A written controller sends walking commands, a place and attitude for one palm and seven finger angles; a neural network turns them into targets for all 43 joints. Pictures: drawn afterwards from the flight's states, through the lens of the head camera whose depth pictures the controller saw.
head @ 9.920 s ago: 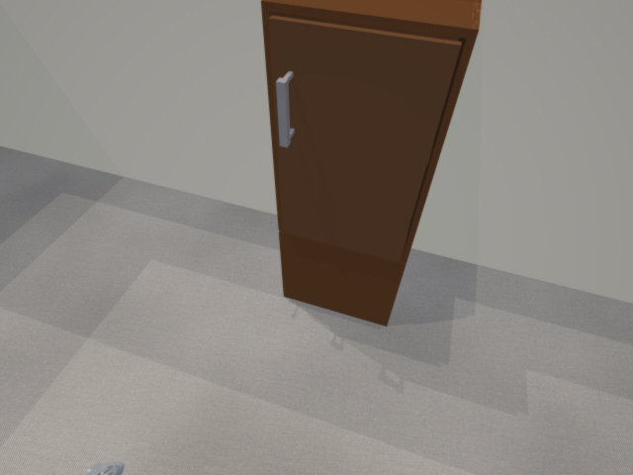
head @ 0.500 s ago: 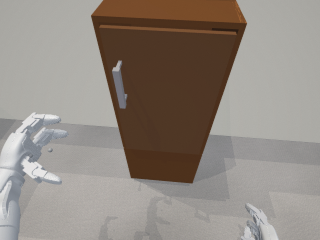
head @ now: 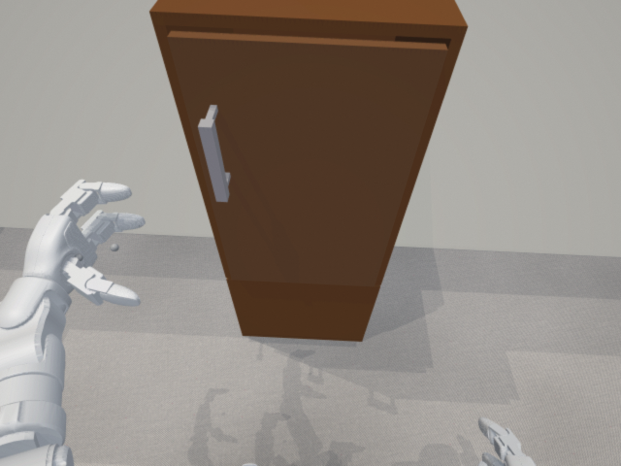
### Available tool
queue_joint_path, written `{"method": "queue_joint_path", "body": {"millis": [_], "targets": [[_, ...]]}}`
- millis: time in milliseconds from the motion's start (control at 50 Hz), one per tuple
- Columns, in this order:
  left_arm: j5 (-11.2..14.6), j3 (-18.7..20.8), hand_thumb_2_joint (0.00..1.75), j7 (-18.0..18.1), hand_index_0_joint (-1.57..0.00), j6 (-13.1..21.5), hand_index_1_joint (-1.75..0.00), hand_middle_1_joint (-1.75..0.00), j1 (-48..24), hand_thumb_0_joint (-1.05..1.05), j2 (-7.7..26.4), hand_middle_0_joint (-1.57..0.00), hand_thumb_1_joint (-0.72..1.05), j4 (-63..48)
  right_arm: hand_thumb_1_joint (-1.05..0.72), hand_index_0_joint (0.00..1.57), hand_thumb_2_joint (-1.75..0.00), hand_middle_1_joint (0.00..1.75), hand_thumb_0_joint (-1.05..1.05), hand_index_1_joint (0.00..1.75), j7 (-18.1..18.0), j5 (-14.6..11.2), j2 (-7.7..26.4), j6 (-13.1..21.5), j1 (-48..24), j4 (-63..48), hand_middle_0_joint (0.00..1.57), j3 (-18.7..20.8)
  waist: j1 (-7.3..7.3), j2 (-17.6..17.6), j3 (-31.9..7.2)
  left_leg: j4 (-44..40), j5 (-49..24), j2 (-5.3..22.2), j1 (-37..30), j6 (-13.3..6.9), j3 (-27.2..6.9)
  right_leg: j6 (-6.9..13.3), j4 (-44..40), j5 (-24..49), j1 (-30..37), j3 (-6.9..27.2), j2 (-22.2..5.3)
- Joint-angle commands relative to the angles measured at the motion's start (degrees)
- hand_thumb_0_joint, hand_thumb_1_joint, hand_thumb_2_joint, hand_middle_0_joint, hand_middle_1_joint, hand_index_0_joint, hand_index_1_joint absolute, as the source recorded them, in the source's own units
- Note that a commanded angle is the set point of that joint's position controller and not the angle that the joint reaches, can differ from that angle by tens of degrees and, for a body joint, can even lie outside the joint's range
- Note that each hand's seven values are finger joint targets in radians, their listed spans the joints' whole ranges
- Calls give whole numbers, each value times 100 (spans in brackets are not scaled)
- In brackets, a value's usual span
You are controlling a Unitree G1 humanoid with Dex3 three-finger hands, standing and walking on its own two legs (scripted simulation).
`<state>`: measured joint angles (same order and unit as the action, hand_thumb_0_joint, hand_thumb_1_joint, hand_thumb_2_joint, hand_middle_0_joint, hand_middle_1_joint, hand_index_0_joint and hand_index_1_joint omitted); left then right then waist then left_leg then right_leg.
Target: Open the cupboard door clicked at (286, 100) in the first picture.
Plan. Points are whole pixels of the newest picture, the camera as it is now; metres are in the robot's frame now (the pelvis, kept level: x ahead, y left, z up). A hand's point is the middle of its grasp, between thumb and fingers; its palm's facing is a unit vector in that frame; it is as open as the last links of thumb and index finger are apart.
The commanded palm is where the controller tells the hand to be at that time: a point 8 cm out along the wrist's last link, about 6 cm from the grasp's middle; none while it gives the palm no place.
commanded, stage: move the hooked fingers beside the handle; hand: left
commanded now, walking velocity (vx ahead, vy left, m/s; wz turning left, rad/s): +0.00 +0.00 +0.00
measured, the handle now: (217, 155) +0.55 +0.16 +0.08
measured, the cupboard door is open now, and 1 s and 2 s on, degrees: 0 0 0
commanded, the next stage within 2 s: slide the fingers in behind the handle in 1.92 s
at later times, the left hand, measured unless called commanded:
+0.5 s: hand (144, 213) +0.41 +0.23 +0.09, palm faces -0.03 -1.00 -0.01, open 14.0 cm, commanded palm +0.39 +0.28 +0.09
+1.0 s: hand (167, 184) +0.47 +0.22 +0.09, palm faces -0.04 -1.00 +0.00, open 14.0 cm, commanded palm +0.46 +0.27 +0.08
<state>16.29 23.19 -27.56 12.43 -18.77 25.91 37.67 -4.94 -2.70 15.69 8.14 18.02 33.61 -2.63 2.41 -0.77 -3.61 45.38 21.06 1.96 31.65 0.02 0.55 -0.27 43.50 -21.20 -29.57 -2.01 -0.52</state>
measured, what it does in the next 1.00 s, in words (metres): stands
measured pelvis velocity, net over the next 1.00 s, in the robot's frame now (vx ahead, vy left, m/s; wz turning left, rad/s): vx -0.01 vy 0.00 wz -0.02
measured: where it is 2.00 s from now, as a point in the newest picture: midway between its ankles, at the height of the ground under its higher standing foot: outside the picture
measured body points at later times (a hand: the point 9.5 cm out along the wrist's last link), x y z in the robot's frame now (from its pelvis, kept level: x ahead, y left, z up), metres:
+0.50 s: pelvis +0.00 +0.00 -0.01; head +0.05 +0.01 +0.44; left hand +0.41 +0.29 +0.10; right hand +0.09 -0.26 -0.11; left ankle +0.02 +0.12 -0.71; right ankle +0.01 -0.13 -0.71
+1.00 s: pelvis -0.01 +0.00 -0.02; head +0.08 +0.02 +0.42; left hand +0.47 +0.27 +0.09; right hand +0.02 -0.27 -0.12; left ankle +0.02 +0.12 -0.71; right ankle +0.01 -0.13 -0.71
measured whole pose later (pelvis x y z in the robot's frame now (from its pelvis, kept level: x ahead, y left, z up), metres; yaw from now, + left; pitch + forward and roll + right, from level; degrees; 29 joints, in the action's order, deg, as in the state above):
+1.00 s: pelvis -0.01 +0.00 -0.02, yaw -1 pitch +15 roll -2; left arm 8.4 23.2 -22.3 18.6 -47.4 32.0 65.4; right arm -2.7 -1.4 15.9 -0.4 22.0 36.1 -2.1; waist 7.9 -0.3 -4.5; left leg 52.0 22.8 2.9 44.0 -0.2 0.4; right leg -0.5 48.9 -22.0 -41.6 -1.8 0.3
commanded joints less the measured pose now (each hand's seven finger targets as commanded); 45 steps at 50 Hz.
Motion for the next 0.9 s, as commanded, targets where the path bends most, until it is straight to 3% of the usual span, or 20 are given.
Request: {"method": "queue_joint_path", "body": {"millis": [0, 20, 60, 120, 200, 280, 340, 380, 440, 480, 560, 580, 620, 660, 680, 720, 760, 820, 840, 880], "targets": [[149, 293, 30, 8, -30, 466, -120, -120, -1762, 0, 1390, -30, -50, -1258, -90, 20, -90, 30, 0, 30, -55, -20, 853, 199, -20, -770, 20, 382, -89, -473, -1699, -585, -1441, -200, -992, -136, -76, 156, -483, 1589, 489, 24, 198], [148, 214, 30, 30, -30, 474, -120, -120, -1953, 0, 1320, -30, -50, -1251, -90, 20, -90, 30, 0, 30, -54, -24, 848, 185, 4, -727, 20, 385, -27, -501, -1619, -585, -1400, -193, -1016, -130, -94, 152, -494, 1538, 373, -2, 202], [151, 340, 30, 76, -30, 483, -120, -120, -2069, 0, 1490, -30, -50, -1038, -90, 20, -90, 30, 0, 30, -64, -12, 909, 137, 80, -672, 20, 392, -8, -96, -1526, -569, -1274, -181, -868, -153, -128, 153, -499, 1412, 369, 5, 234], [24, 191, 30, 141, -30, 485, -120, -120, -2472, 0, 1402, -30, -50, -819, -90, 20, -90, 30, 0, 30, -70, -16, 887, 75, 123, -580, 20, 396, 62, -415, -1457, -587, -1169, -179, -894, -133, -134, 156, -492, 1269, 147, -13, 203], [-79, 100, 30, 277, -30, 599, -120, -120, -2929, 0, 1390, -30, -50, -805, -90, 20, -90, 30, 0, 30, -39, 19, 893, 16, 220, -538, 20, 404, 80, -497, -1826, -525, -1300, -176, -1046, -121, -184, 166, -412, 1323, 147, -6, 210], [-136, 381, 30, 358, -30, 635, -120, -120, -2879, 0, 1681, -30, -50, -335, -90, 20, -90, 30, 0, 30, 2, 37, 915, -105, 304, -508, 20, 401, 13, -240, -1920, -453, -1454, -175, -813, -135, -134, 159, -344, 1580, 378, 30, 214], [-213, 193, 30, 354, -30, 661, -120, -120, -3136, 0, 1538, -30, -50, -134, -90, 20, -90, 30, 0, 30, 26, 24, 888, -182, 303, -520, 20, 394, 80, -443, -1746, -434, -1366, -173, -732, -130, -95, 157, -342, 1518, 202, 31, 204], [-200, 194, 30, 346, -30, 721, -120, -120, -3257, 0, 1546, -30, -50, -156, -90, 20, -90, 30, 0, 30, 46, 36, 896, -217, 347, -532, 20, 405, 77, -457, -1955, -388, -1497, -165, -834, -130, -113, 166, -293, 1625, 215, 31, 226], [-195, 238, 30, 348, -30, 749, -120, -120, -3261, 0, 1558, -30, -50, 72, -90, 20, -90, 30, 0, 30, 57, 32, 906, -281, 411, -512, 20, 426, 105, -258, -1936, -358, -1463, -151, -719, -137, -89, 147, -291, 1650, 210, 37, 232], [-212, 29, 30, 330, -30, 751, -120, -120, -3512, 0, 1389, -30, -50, 205, -90, 20, -90, 30, 0, 30, 76, 27, 908, -324, 422, -506, 20, 397, 187, -255, -1801, -339, -1404, -152, -667, -148, -105, 151, -273, 1588, 61, 20, 245], [-288, 54, 30, 379, -30, 834, -120, -120, -3998, 0, 1513, -30, -50, 392, -90, 20, -90, 30, 0, 30, 75, 54, 943, -401, 535, -418, 20, 415, 245, -384, -1891, -253, -1354, -152, -676, -153, -126, 168, -221, 1469, -97, 29, 250], [-311, 156, 30, 396, -30, 870, -120, -120, -4129, 0, 1672, -30, -50, 457, -90, 20, -90, 30, 0, 30, 77, 58, 951, -419, 558, -376, 20, 426, 256, -264, -1975, -246, -1306, -141, -624, -150, -147, 145, -221, 1453, -52, 43, 239], [-352, 171, 30, 416, -30, 931, -120, -120, -4255, 0, 1700, -30, -50, 548, -90, 20, -90, 30, 0, 30, 78, 66, 945, -447, 596, -332, 20, 430, 260, -454, -2087, -203, -1339, -146, -662, -148, -122, 145, -201, 1483, -91, 65, 233], [-386, 36, 30, 428, -30, 972, -120, -120, -4585, 0, 1610, -30, -50, 683, -90, 20, -90, 30, 0, 30, 81, 74, 937, -476, 642, -281, 20, 416, 364, -430, -2019, -155, -1360, -139, -646, -159, -157, 150, -159, 1461, -229, 44, 251], [-410, 105, 30, 438, -30, 978, -120, -120, -4575, 0, 1700, -30, -50, 796, -90, 20, -90, 30, 0, 30, 90, 79, 953, -495, 678, -260, 20, 425, 340, -359, -2095, -145, -1335, -128, -614, -158, -160, 138, -153, 1452, -205, 53, 252], [-464, 28, 30, 452, -30, 983, -120, -120, -4755, 0, 1675, -30, -50, 928, -90, 20, -90, 30, 0, 30, 97, 85, 949, -526, 694, -229, 20, 414, 392, -592, -2062, -123, -1261, -133, -586, -149, -152, 138, -146, 1371, -335, 61, 242], [-497, 269, 30, 489, -30, 991, -120, -120, -4806, 0, 1994, -30, -50, 1128, -90, 20, -90, 30, 0, 30, 93, 106, 1001, -574, 779, -207, 20, 418, 386, -326, -2153, -63, -1279, -128, -429, -174, -172, 141, -92, 1408, -234, 76, 260], [-577, 179, 30, 510, -30, 985, -120, -120, -5003, 0, 1961, -30, -50, 1290, -90, 20, -90, 30, 0, 30, 117, 109, 987, -622, 833, -209, 20, 415, 432, -516, -2164, -36, -1244, -126, -358, -166, -143, 120, -77, 1396, -331, 88, 248], [-588, 129, 30, 518, -30, 981, -120, -120, -5086, 0, 1918, -30, -50, 1400, -90, 20, -90, 30, 0, 30, 126, 109, 995, -636, 867, -198, 20, 414, 487, -396, -2111, -36, -1134, -117, -317, -171, -157, 112, -94, 1282, -411, 77, 262], [-624, 300, 30, 532, -30, 1017, -120, -120, -5140, 0, 2158, -30, -50, 1508, -90, 20, -90, 30, 0, 30, 125, 126, 1028, -669, 938, -191, 20, 421, 461, -402, -2253, 9, -1188, -110, -267, -174, -164, 116, -42, 1327, -366, 91, 274]]}}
